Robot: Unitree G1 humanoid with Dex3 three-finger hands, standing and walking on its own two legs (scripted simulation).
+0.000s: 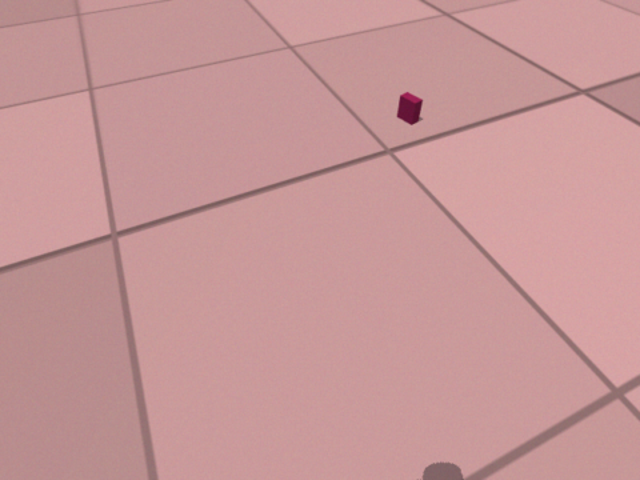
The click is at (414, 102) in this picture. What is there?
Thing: carton on end
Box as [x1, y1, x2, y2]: [397, 92, 422, 124]
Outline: 406,92 400,95 397,116 412,124 418,120 422,100
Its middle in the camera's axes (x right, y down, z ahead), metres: +0.50 -0.76 +2.19
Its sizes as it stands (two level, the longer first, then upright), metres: 0.111 0.057 0.131
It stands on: the floor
